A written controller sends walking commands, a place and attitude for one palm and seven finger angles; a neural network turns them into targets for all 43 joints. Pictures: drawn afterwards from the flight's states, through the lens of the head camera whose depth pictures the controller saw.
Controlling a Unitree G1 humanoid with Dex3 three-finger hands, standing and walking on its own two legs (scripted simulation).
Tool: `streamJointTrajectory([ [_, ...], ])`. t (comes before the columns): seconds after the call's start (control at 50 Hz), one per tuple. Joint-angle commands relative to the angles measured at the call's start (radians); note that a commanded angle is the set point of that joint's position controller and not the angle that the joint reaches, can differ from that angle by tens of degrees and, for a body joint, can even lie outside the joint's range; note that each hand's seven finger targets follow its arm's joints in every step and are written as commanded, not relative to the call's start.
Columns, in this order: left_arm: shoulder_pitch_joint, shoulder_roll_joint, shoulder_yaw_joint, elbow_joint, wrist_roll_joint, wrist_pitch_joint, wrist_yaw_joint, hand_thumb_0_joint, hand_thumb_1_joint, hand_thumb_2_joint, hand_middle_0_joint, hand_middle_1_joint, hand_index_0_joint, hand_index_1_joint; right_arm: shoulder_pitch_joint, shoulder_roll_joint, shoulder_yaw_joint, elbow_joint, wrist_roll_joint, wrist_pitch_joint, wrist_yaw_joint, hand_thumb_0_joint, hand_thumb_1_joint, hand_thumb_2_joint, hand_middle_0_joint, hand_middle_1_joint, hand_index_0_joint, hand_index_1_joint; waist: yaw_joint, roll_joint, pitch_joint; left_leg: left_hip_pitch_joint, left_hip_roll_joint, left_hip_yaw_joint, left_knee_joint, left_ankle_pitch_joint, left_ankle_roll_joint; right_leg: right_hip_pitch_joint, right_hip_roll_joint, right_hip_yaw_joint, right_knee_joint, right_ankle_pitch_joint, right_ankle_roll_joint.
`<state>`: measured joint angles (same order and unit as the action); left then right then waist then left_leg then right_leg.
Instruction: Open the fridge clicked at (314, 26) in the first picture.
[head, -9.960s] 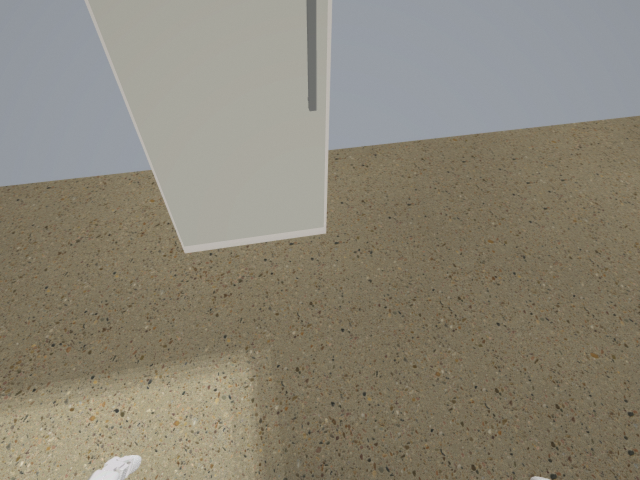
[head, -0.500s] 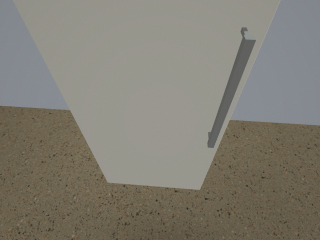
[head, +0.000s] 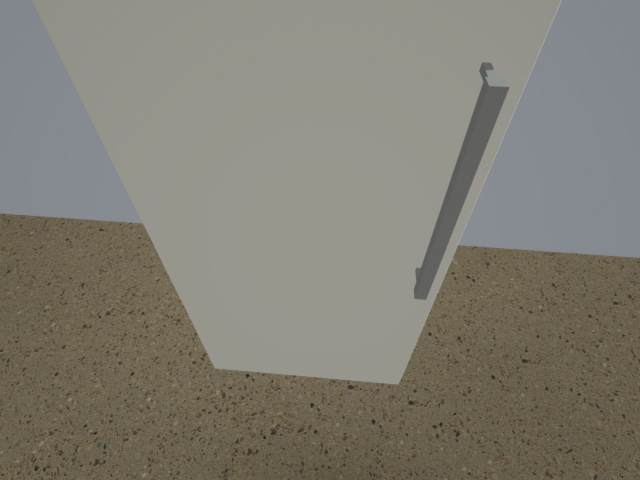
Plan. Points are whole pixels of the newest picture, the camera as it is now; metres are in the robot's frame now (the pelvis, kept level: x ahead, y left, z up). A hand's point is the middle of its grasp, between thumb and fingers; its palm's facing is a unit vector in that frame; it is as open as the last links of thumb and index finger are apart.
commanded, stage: raise the hand to about handle height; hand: right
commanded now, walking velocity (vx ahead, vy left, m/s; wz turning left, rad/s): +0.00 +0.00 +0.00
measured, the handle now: (446, 207) +0.47 -0.16 +0.08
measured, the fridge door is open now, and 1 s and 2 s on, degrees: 0 0 0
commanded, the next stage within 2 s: none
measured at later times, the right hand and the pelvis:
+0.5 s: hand out of the picture +0.14 -0.19 -0.06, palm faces +0.06 +1.00 +0.03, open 8.5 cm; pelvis -0.04 +0.03 -0.07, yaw -3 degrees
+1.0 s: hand (572, 443) +0.18 -0.26 +0.02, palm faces +0.14 +0.99 -0.05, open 11.5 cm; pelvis -0.03 +0.00 -0.06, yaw -3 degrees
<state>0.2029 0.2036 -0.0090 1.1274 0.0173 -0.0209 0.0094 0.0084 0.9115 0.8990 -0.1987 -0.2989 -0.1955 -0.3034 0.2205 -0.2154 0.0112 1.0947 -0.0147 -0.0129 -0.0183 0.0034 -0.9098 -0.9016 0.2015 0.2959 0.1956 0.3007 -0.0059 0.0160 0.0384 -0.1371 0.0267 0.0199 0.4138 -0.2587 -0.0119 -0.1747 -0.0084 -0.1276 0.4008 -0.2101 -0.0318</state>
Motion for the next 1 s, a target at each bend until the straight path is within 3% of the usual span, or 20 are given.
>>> streamJointTrajectory([
  [0.0,0.019,0.143,0.027,-0.043,-0.003,-0.020,0.013,0.000,0.900,0.900,-0.200,-0.300,-0.200,-0.300,0.038,-0.134,-0.028,-0.036,-0.001,-0.016,-0.010,0.000,-0.900,-0.900,0.200,0.300,0.200,0.300,0.001,-0.014,-0.032,-0.048,0.088,-0.082,-0.067,0.147,0.039,0.052,-0.128,0.138,-0.081,0.148,-0.003],
  [0.06,0.020,0.142,0.026,-0.040,-0.004,-0.020,0.014,0.000,0.900,0.900,-0.200,-0.300,-0.200,-0.300,0.040,-0.134,-0.029,-0.036,-0.002,-0.017,-0.011,0.000,-0.900,-0.900,0.200,0.300,0.200,0.300,-0.001,-0.017,-0.027,-0.044,0.091,-0.079,-0.071,0.152,0.039,0.050,-0.129,0.137,-0.085,0.156,-0.003],
  [0.08,0.000,0.128,0.026,-0.103,-0.015,-0.020,0.008,0.000,0.900,0.900,-0.200,-0.300,-0.200,-0.300,0.120,-0.072,-0.010,-0.009,-0.009,-0.021,-0.056,0.000,-0.900,-0.900,0.200,0.300,0.200,0.300,-0.002,-0.047,0.010,-0.090,0.125,-0.099,-0.040,0.331,0.024,0.010,-0.149,0.100,0.107,0.307,0.022],
  [0.1,0.032,0.249,0.062,-0.437,-0.069,-0.142,0.041,0.000,0.900,0.900,-0.200,-0.300,-0.200,-0.300,-0.633,-0.400,-0.283,-1.491,0.164,-0.222,-0.050,0.000,-0.877,-0.890,0.202,0.315,0.202,0.315,0.085,-0.162,-0.463,-0.020,0.002,0.018,0.057,0.374,0.049,0.246,-0.010,0.158,0.026,0.392,0.039],
  [0.12,-0.013,0.152,0.011,-0.420,-0.060,-0.216,0.074,0.000,0.900,0.900,-0.200,-0.300,-0.200,-0.300,-0.384,-0.409,-0.277,-1.401,0.113,-0.206,-0.070,0.000,-0.853,-0.880,0.203,0.330,0.203,0.330,0.016,-0.312,-0.351,-0.087,-0.006,0.011,0.097,0.191,0.048,0.334,-0.049,0.107,0.004,0.426,0.054],
  [0.14,-0.013,0.184,0.024,-0.390,-0.048,-0.248,0.079,0.000,0.900,0.900,-0.200,-0.300,-0.200,-0.300,-0.124,-0.248,-0.184,-1.206,0.125,-0.178,-0.084,0.000,-0.830,-0.870,0.205,0.345,0.205,0.345,-0.007,-0.288,-0.358,-0.108,-0.014,0.053,0.124,0.058,0.050,0.256,-0.057,0.127,-0.005,0.393,0.058],
  [0.16,0.006,0.121,0.029,-0.365,-0.066,-0.250,0.068,0.000,0.900,0.900,-0.200,-0.300,-0.200,-0.300,0.172,0.022,-0.040,-0.968,0.151,-0.088,-0.075,0.000,-0.807,-0.860,0.207,0.360,0.207,0.360,0.034,-0.160,-0.193,-0.183,-0.018,0.064,0.102,0.026,0.034,0.164,-0.064,0.133,-0.007,0.270,0.035],
  [0.2,-0.010,0.193,0.062,-0.467,-0.056,-0.259,0.061,0.000,0.900,0.900,-0.200,-0.300,-0.200,-0.300,-0.029,-0.077,-0.152,-1.089,0.190,-0.165,-0.029,0.000,-0.760,-0.840,0.210,0.390,0.210,0.390,0.062,-0.021,-0.061,-0.257,-0.016,0.079,0.076,0.027,0.025,-0.025,-0.032,0.153,0.065,0.043,0.024],
  [0.26,-0.044,0.178,0.074,-0.517,-0.037,-0.260,0.045,0.000,0.900,0.900,-0.200,-0.300,-0.200,-0.300,0.256,0.014,-0.187,-0.774,0.234,-0.341,0.100,0.000,-0.690,-0.810,0.215,0.435,0.215,0.435,-0.005,0.237,0.035,-0.437,-0.034,0.098,0.173,-0.133,0.026,-0.300,0.000,0.135,0.208,-0.085,0.038],
  [0.3,-0.072,0.182,0.089,-0.565,-0.033,-0.265,0.022,0.000,0.900,0.900,-0.200,-0.300,-0.200,-0.300,0.349,-0.002,-0.222,-0.750,0.283,-0.480,0.236,0.000,-0.643,-0.790,0.218,0.465,0.218,0.465,-0.046,0.281,-0.029,-0.481,-0.028,0.068,0.262,-0.175,0.033,-0.422,0.013,0.117,0.306,-0.116,0.045],
  [0.34,-0.084,0.197,0.100,-0.629,-0.044,-0.270,-0.002,0.000,0.900,0.900,-0.200,-0.300,-0.200,-0.300,0.340,-0.096,-0.295,-0.714,0.310,-0.566,0.386,0.000,-0.597,-0.770,0.222,0.495,0.222,0.495,-0.060,0.154,-0.115,-0.440,-0.007,0.020,0.336,-0.073,0.051,-0.461,0.030,0.100,0.392,-0.065,0.052],
  [0.38,-0.097,0.200,0.101,-0.691,-0.057,-0.270,-0.001,0.000,0.900,0.900,-0.200,-0.300,-0.200,-0.300,0.274,-0.177,-0.361,-0.770,0.329,-0.563,0.460,0.000,-0.550,-0.750,0.225,0.525,0.225,0.525,-0.071,0.069,-0.214,-0.433,0.001,-0.020,0.369,-0.076,0.042,-0.504,0.040,0.077,0.445,-0.078,0.038],
  [0.44,-0.088,0.186,0.093,-0.760,-0.052,-0.270,0.016,0.000,0.900,0.900,-0.200,-0.300,-0.200,-0.300,0.102,-0.252,-0.420,-1.068,0.383,-0.546,0.458,0.000,-0.480,-0.720,0.230,0.570,0.230,0.570,-0.067,-0.094,-0.345,-0.440,0.001,-0.073,0.367,-0.199,0.029,-0.482,0.034,0.076,0.486,-0.113,0.021],
  [0.5,-0.049,0.159,0.077,-0.735,-0.039,-0.286,0.037,0.000,0.900,0.900,-0.200,-0.300,-0.200,-0.300,-0.085,-0.257,-0.412,-1.357,0.397,-0.629,0.388,0.000,-0.410,-0.690,0.235,0.615,0.235,0.615,-0.012,-0.191,-0.408,-0.500,-0.020,-0.064,0.396,-0.180,0.034,-0.401,0.003,0.123,0.523,-0.088,0.005],
  [0.54,-0.020,0.166,0.073,-0.694,-0.030,-0.301,0.054,0.000,0.900,0.900,-0.200,-0.300,-0.200,-0.300,-0.115,-0.226,-0.349,-1.425,0.380,-0.667,0.363,0.000,-0.363,-0.670,0.238,0.645,0.238,0.645,0.034,-0.176,-0.375,-0.563,-0.035,-0.061,0.415,-0.167,0.040,-0.404,-0.011,0.145,0.551,-0.096,-0.002],
  [0.64,-0.004,0.200,0.053,-0.639,-0.061,-0.321,0.083,0.000,0.900,0.900,-0.200,-0.300,-0.200,-0.300,-0.097,-0.221,-0.253,-1.188,0.352,-0.545,0.462,0.000,-0.247,-0.620,0.247,0.720,0.247,0.720,0.097,-0.072,-0.202,-0.615,-0.036,-0.074,0.352,-0.278,0.024,-0.521,-0.021,0.164,0.558,-0.203,-0.008],
  [0.74,-0.032,0.194,0.044,-0.707,-0.074,-0.295,0.096,0.000,0.900,0.900,-0.200,-0.300,-0.200,-0.300,-0.003,-0.338,-0.419,-1.101,0.395,-0.273,0.512,0.000,-0.130,-0.570,0.255,0.795,0.255,0.795,-0.017,-0.059,-0.332,-0.424,-0.007,-0.074,0.296,-0.231,0.017,-0.473,-0.004,0.152,0.477,-0.119,-0.004],
  [0.82,-0.049,0.149,0.043,-0.729,-0.060,-0.292,0.081,0.000,0.900,0.900,-0.200,-0.300,-0.200,-0.300,0.081,-0.340,-0.550,-1.235,0.461,-0.282,0.411,0.000,-0.037,-0.530,0.262,0.855,0.262,0.855,-0.085,-0.050,-0.419,-0.316,-0.033,0.006,0.353,-0.011,0.027,-0.394,-0.008,0.164,0.427,0.033,0.007],
  [0.9,-0.022,0.152,0.049,-0.698,-0.055,-0.301,0.057,0.000,0.900,0.900,-0.200,-0.300,-0.200,-0.300,0.074,-0.229,-0.431,-1.270,0.411,-0.359,0.344,0.000,0.057,-0.490,0.268,0.915,0.268,0.915,-0.023,-0.081,-0.319,-0.441,-0.054,0.058,0.368,0.010,0.026,-0.334,-0.014,0.161,0.396,0.030,0.013],
  [0.98,0.022,0.196,0.052,-0.682,-0.062,-0.302,0.062,0.000,0.900,0.900,-0.200,-0.300,-0.200,-0.300,-0.010,-0.234,-0.357,-1.173,0.363,-0.338,0.400,0.000,0.150,-0.450,0.275,0.975,0.275,0.975,0.031,-0.048,-0.244,-0.503,-0.052,0.054,0.337,-0.090,0.021,-0.363,-0.018,0.176,0.374,-0.081,0.008],
])
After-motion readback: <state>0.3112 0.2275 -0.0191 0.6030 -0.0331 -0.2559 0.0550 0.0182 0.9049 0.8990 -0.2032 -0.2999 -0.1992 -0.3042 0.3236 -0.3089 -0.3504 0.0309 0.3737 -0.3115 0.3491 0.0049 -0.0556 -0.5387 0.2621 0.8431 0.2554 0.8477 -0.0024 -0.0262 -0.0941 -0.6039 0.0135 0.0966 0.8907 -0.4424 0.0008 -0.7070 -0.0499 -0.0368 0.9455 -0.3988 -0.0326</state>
